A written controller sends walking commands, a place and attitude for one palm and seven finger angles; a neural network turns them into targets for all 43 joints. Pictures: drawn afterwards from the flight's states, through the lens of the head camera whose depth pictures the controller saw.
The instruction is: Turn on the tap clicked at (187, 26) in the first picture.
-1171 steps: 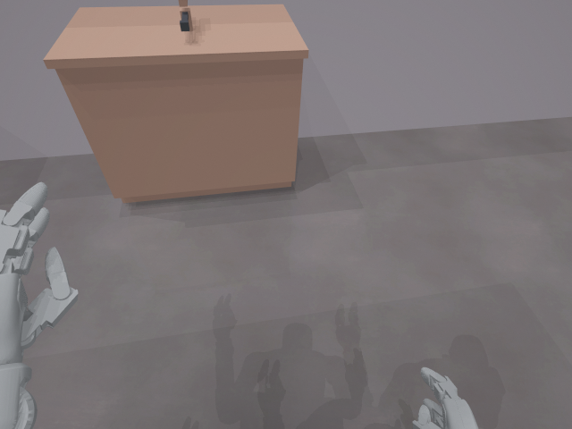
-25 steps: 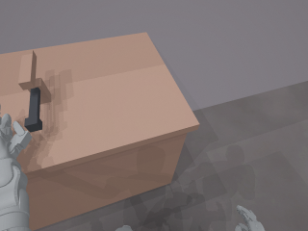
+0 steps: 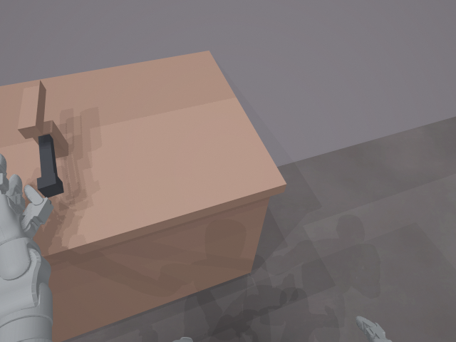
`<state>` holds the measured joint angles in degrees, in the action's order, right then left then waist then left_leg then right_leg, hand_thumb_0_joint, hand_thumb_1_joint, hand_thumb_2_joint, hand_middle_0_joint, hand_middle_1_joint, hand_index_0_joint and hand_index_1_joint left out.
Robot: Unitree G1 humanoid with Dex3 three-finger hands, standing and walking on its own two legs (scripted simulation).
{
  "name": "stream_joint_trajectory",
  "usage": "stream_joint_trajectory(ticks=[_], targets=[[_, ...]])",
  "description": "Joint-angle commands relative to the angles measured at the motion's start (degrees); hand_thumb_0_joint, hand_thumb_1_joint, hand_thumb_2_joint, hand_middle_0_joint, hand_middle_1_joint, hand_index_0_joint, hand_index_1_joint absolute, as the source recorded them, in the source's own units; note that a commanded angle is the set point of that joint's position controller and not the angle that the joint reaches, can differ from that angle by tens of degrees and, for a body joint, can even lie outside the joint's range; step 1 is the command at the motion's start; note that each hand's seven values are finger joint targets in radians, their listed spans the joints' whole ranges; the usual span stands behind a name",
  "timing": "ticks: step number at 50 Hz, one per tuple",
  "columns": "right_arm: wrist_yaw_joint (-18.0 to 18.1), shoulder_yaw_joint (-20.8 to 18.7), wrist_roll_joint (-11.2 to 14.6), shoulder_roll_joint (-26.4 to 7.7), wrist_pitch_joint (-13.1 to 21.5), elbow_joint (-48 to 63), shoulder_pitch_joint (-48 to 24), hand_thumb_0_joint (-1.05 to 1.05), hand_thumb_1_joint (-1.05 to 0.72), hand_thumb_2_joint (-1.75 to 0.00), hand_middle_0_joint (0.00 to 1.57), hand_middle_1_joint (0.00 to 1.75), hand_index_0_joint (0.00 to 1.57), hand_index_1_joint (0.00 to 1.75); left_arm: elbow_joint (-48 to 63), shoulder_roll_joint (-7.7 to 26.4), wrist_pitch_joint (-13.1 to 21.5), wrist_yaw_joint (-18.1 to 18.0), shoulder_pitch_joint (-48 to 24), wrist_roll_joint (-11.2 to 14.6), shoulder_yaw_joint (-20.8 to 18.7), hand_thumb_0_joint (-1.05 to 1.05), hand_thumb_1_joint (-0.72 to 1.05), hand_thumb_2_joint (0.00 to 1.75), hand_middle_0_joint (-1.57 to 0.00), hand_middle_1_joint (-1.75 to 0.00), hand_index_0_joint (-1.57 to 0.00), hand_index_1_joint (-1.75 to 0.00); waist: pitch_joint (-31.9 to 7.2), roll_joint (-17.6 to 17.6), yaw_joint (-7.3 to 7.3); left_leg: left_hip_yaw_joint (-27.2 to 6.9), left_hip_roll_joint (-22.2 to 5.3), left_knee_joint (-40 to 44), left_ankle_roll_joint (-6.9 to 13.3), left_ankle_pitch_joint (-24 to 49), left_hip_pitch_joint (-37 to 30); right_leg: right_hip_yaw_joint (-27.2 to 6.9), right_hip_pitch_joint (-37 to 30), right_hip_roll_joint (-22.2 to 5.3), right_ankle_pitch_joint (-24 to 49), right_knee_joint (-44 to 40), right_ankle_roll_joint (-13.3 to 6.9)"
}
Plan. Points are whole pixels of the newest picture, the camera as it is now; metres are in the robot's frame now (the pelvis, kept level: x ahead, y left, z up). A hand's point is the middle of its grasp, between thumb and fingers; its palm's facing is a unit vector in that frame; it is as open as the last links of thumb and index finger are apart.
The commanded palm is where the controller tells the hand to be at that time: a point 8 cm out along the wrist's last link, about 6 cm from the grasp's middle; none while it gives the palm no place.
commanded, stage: push the lever round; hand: left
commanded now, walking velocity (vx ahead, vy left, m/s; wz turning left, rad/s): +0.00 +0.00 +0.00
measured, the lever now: (50, 185) +0.35 +0.33 +0.08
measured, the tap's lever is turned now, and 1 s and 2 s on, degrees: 6 29 58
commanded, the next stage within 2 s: none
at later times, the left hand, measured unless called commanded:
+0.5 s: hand (73, 193) +0.34 +0.29 +0.07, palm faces +0.67 -0.74 -0.08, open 7.7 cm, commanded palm +0.29 +0.31 +0.07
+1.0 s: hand (88, 186) +0.35 +0.27 +0.07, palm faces +0.75 -0.66 -0.07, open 7.7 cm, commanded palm +0.31 +0.28 +0.07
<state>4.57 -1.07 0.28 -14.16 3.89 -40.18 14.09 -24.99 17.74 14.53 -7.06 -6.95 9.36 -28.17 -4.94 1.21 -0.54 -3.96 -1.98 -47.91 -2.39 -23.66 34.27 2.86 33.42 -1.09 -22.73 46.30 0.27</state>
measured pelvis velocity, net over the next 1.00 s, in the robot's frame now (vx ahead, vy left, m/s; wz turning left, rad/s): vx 0.00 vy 0.00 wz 0.01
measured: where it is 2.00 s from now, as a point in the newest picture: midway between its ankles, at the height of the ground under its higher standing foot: outside the picture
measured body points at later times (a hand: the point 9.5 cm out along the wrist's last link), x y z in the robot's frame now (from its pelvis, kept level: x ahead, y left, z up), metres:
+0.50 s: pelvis +0.00 +0.00 +0.00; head +0.04 +0.00 +0.45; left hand +0.30 +0.32 +0.08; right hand +0.14 -0.25 -0.11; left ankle +0.00 +0.15 -0.70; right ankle +0.00 -0.12 -0.70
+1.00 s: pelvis +0.00 +0.00 +0.00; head +0.03 +0.01 +0.45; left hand +0.31 +0.30 +0.07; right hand +0.13 -0.24 -0.11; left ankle +0.00 +0.15 -0.70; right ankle +0.00 -0.12 -0.70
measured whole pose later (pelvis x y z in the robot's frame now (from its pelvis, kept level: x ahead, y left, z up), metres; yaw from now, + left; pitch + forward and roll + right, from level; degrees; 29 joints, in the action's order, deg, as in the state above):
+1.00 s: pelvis +0.00 +0.00 +0.00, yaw +1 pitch +9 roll -1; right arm 2.9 -1.2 -2.2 -12.6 0.8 -41.3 11.9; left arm -26.8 7.2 11.3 -33.7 -15.7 -0.6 -18.2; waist -6.1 1.1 -1.0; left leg -4.5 -1.2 -48.0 -2.1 -23.3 34.1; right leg 3.3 32.8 -1.8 -22.6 46.1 0.6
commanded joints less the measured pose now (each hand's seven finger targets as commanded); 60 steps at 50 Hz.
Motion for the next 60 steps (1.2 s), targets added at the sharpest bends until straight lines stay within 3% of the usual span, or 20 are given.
stream_joint_trajectory(ticks=[1,4,5,10,18,19,22,24,25,27,34,37,39,46,49,53,54,57,59,60], targets=[[0.27,-2.77,0.12,-7.93,2.49,6.84,-1.41,0.0,-0.9,-0.9,0.2,0.3,0.2,0.3,13.22,13.64,4.39,-1.42,-13.11,-0.68,-1.36,0.0,0.9,0.9,-0.15,-0.15,-0.15,-0.15,-13.87,1.87,-0.63,2.71,2.69,6.43,3.22,14.79,-5.15,-0.52,-9.71,1.93,16.52,-5.77,-1.03],[0.35,-2.62,0.14,-7.82,2.25,6.9,-2.05,0.0,-0.9,-0.9,0.2,0.3,0.2,0.3,13.41,14.45,4.12,-3.32,-13.92,-1.24,-2.47,0.0,0.9,0.9,-0.15,-0.15,-0.15,-0.15,-13.26,2.93,-0.09,2.72,2.77,6.75,3.23,13.39,-4.64,-0.66,-9.73,1.74,14.96,-6.18,-1.09],[0.18,-2.54,-0.06,-7.6,2.26,7.13,-1.99,0.0,-0.9,-0.9,0.2,0.3,0.2,0.3,14.21,12.02,4.14,-3.85,-15.33,-1.51,-0.15,0.0,0.9,0.9,-0.15,-0.15,-0.15,-0.15,-14.08,2.96,-0.69,2.79,2.85,6.78,3.18,13.81,-5.3,-0.54,-9.61,1.68,15.35,-5.95,-1.02],[0.04,-2.39,-0.28,-7.46,2.27,6.99,-2.41,0.0,-0.9,-0.9,0.2,0.3,0.2,0.3,14.62,8.67,3.77,-7.1,-18.48,-3.35,3.55,0.0,0.9,0.9,-0.15,-0.15,-0.15,-0.15,-13.74,3.27,-1.49,2.5,2.85,6.62,3.11,12.24,-5.9,-0.49,-7.99,1.68,13.47,-6.12,-1.14],[-0.35,-2.42,-0.74,-7.08,1.61,7.17,-2.99,0.0,-0.9,-0.9,0.2,0.3,0.2,0.3,13.72,7.5,2.64,-12.24,-18.67,-5.31,3.81,0.0,0.9,0.9,-0.15,-0.15,-0.15,-0.15,-14.99,0.77,-0.93,2.45,2.81,6.48,2.85,13.19,-5.23,-0.23,-9.37,1.6,14.56,-5.92,-1.2],[-0.38,-2.38,-0.87,-6.99,1.45,7.0,-3.01,0.0,-0.9,-0.9,0.2,0.3,0.2,0.3,14.31,7.85,2.6,-13.02,-18.12,-5.92,3.26,0.0,0.9,0.9,-0.15,-0.15,-0.15,-0.15,-15.15,3.39,-0.22,2.49,2.82,6.6,2.7,13.82,-5.62,-0.35,-9.66,1.55,14.77,-5.87,-1.42],[-0.63,-2.36,-1.01,-6.82,1.25,7.32,-3.25,0.0,-0.9,-0.9,0.2,0.3,0.2,0.3,13.98,5.52,2.13,-14.81,-18.87,-6.54,5.39,0.0,0.9,0.9,-0.15,-0.15,-0.15,-0.15,-14.92,0.91,-0.78,2.33,2.66,6.6,2.69,14.13,-5.44,-0.01,-9.58,1.61,15.08,-5.77,-1.37],[-0.75,-2.5,-1.15,-6.72,1.13,7.19,-3.3,0.0,-0.9,-0.9,0.2,0.3,0.2,0.3,15.1,5.6,2.16,-16.15,-18.43,-7.45,5.2,0.0,0.9,0.9,-0.15,-0.15,-0.15,-0.15,-15.39,3.26,-0.31,2.3,2.57,6.5,2.48,15.6,-6.25,-0.04,-9.8,1.56,15.73,-5.59,-1.59],[-0.94,-2.35,-1.28,-6.61,1.09,7.32,-3.22,0.0,-0.9,-0.9,0.2,0.3,0.2,0.3,15.34,3.17,1.93,-16.66,-19.37,-7.66,7.66,0.0,0.9,0.9,-0.15,-0.15,-0.15,-0.15,-15.45,2.48,-1.03,2.29,2.66,6.41,2.55,15.67,-6.52,0.16,-9.48,1.48,15.96,-5.5,-1.46],[-0.98,-2.55,-1.43,-6.76,0.9,7.22,-3.28,0.0,-0.9,-0.9,0.2,0.3,0.2,0.3,14.24,4.14,1.61,-17.76,-18.87,-7.57,6.16,0.0,0.9,0.9,-0.15,-0.15,-0.15,-0.15,-15.62,-0.25,-0.72,2.47,2.7,6.27,2.66,15.37,-5.59,0.03,-10.45,1.54,16.55,-5.78,-1.34],[-0.93,-2.55,-1.54,-6.47,0.12,6.8,-4.01,0.0,-0.9,-0.9,0.2,0.3,0.2,0.3,14.07,3.87,1.06,-21.01,-20.24,-9.13,6.11,0.0,0.9,0.9,-0.15,-0.15,-0.15,-0.15,-14.5,1.37,-0.64,2.42,2.67,6.72,2.57,14.37,-5.35,-0.09,-10.22,1.35,15.01,-6.38,-1.59],[-1.04,-2.43,-1.74,-6.39,0.06,6.72,-4.39,0.0,-0.9,-0.9,0.2,0.3,0.2,0.3,13.62,1.12,0.87,-22.12,-22.84,-9.37,8.78,0.0,0.9,0.9,-0.15,-0.15,-0.15,-0.15,-14.49,0.79,-1.33,2.49,2.77,6.59,2.68,13.48,-5.64,-0.08,-9.54,1.24,14.38,-6.69,-1.48],[-0.82,-2.63,-1.94,-6.5,-0.22,6.15,-4.28,0.0,-0.9,-0.9,0.2,0.3,0.2,0.3,12.27,3.12,0.83,-23.36,-22.78,-9.81,6.26,0.0,0.9,0.9,-0.15,-0.15,-0.15,-0.15,-14.54,0.62,-0.87,2.51,2.84,6.61,2.69,13.29,-5.36,-0.21,-9.96,1.24,14.15,-6.92,-1.52],[-1.33,-2.61,-2.24,-6.04,-0.73,5.9,-4.58,0.0,-0.9,-0.9,0.2,0.3,0.2,0.3,11.48,-1.74,0.41,-26.34,-26.78,-11.52,11.12,0.0,0.9,0.9,-0.15,-0.15,-0.15,-0.15,-15.01,0.72,-1.85,2.04,2.57,6.42,2.43,14.31,-6.26,0.31,-8.8,1.12,14.31,-6.49,-1.65],[-1.23,-2.78,-2.55,-6.12,-0.97,5.24,-4.57,0.0,-0.9,-0.9,0.2,0.3,0.2,0.3,10.63,-0.84,0.4,-28.35,-28.95,-12.42,9.83,0.0,0.9,0.9,-0.15,-0.15,-0.15,-0.15,-15.97,1.63,-1.42,1.78,2.6,6.62,2.28,13.83,-6.64,0.31,-8.71,1.2,13.26,-6.5,-1.81],[-1.8,-2.79,-2.96,-5.75,-1.26,5.39,-4.6,0.0,-0.9,-0.9,0.2,0.3,0.2,0.3,9.02,-3.1,-0.11,-30.37,-29.6,-13.22,11.41,0.0,0.9,0.9,-0.15,-0.15,-0.15,-0.15,-17.3,0.8,-1.38,2.27,2.76,6.12,2.29,15.4,-6.45,0.46,-9.65,0.99,15.35,-6.21,-1.82],[-1.74,-2.85,-2.96,-5.86,-1.61,4.88,-4.45,0.0,-0.9,-0.9,0.2,0.3,0.2,0.3,7.69,-1.54,-0.48,-30.95,-29.3,-13.45,9.5,0.0,0.9,0.9,-0.15,-0.15,-0.15,-0.15,-16.31,1.21,-1.19,1.92,2.57,6.38,2.12,15.22,-5.99,0.57,-9.27,1.09,14.71,-6.28,-1.91],[-2.17,-2.9,-3.18,-5.52,-1.86,5.1,-4.57,0.0,-0.9,-0.9,0.2,0.3,0.2,0.3,7.88,-4.46,-0.42,-32.11,-32.65,-14.0,12.31,0.0,0.9,0.9,-0.15,-0.15,-0.15,-0.15,-17.39,0.3,-1.81,1.86,2.44,6.09,2.04,16.03,-6.7,0.83,-9.11,0.97,15.28,-5.99,-1.88],[-2.38,-3.12,-3.53,-5.65,-1.98,4.63,-4.19,0.0,-0.9,-0.9,0.2,0.3,0.2,0.3,7.01,-3.28,-0.44,-33.31,-31.69,-14.51,10.35,0.0,0.9,0.9,-0.15,-0.15,-0.15,-0.15,-17.55,1.21,-1.0,1.65,2.4,6.22,1.76,17.06,-6.83,1.0,-9.28,1.19,15.45,-5.81,-2.08],[-2.75,-2.99,-3.59,-5.33,-2.07,4.96,-4.3,0.0,-0.9,-0.9,0.2,0.3,0.2,0.3,7.86,-6.22,-0.33,-33.47,-33.31,-14.81,13.41,0.0,0.9,0.9,-0.15,-0.15,-0.15,-0.15,-18.0,1.46,-1.72,1.71,2.35,6.09,1.73,17.68,-7.48,1.19,-8.87,1.01,15.82,-5.48,-2.05]])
